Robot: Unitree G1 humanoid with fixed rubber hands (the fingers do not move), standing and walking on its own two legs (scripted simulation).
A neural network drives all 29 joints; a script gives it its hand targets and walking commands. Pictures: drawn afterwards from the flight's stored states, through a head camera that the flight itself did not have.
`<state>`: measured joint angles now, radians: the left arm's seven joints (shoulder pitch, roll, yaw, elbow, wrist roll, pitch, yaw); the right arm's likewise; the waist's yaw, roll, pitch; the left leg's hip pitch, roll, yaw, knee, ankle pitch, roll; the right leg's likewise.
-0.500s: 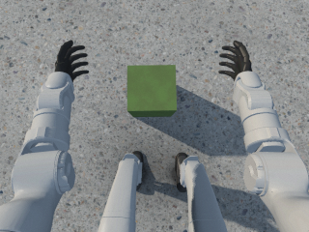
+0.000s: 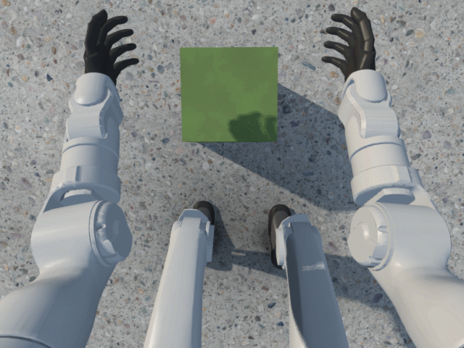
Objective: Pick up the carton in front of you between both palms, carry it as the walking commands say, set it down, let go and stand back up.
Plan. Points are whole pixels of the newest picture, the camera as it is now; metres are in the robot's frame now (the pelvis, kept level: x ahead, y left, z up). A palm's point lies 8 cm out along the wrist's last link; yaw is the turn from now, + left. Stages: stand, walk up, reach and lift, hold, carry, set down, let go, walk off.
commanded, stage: reach and lift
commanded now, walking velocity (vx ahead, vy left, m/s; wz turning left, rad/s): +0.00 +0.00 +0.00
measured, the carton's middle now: (229, 103) +0.49 +0.05 -0.46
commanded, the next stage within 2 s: none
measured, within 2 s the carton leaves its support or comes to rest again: leaves its support in 1.46 s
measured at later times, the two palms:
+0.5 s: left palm (148, 98) +0.48 +0.23 -0.36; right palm (312, 96) +0.50 -0.14 -0.36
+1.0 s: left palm (156, 98) +0.49 +0.22 -0.39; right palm (301, 100) +0.50 -0.12 -0.39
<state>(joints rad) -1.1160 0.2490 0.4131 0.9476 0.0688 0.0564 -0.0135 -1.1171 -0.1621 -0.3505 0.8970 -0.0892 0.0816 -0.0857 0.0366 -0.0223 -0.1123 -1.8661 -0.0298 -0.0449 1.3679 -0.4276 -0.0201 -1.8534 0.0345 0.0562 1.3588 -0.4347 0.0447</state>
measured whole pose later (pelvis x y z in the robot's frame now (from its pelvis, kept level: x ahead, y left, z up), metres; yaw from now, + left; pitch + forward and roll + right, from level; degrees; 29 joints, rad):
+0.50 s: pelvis -0.06 -0.01 -0.19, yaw +0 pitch +41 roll -1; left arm -1.47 0.42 0.16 1.16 -0.18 0.08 0.06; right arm -1.46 -0.31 -0.14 1.09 0.15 0.11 -0.14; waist 0.04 -0.02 0.29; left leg -2.27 -0.05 -0.06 2.08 -0.53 -0.04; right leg -2.25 0.07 0.04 2.08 -0.55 0.07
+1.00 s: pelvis -0.05 +0.00 -0.21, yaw -1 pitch +37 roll -2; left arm -1.50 0.42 0.08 1.21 -0.22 0.03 0.07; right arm -1.47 -0.27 -0.11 1.12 0.19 0.05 -0.16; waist 0.04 -0.02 0.37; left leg -2.27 -0.02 -0.04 2.19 -0.57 -0.02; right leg -2.24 0.06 0.04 2.17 -0.59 0.07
